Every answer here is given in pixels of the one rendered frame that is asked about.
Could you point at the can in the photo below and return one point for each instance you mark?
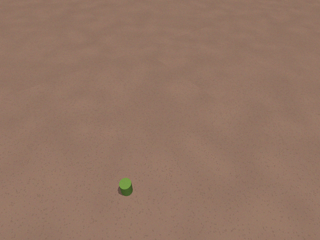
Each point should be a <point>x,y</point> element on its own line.
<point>125,185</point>

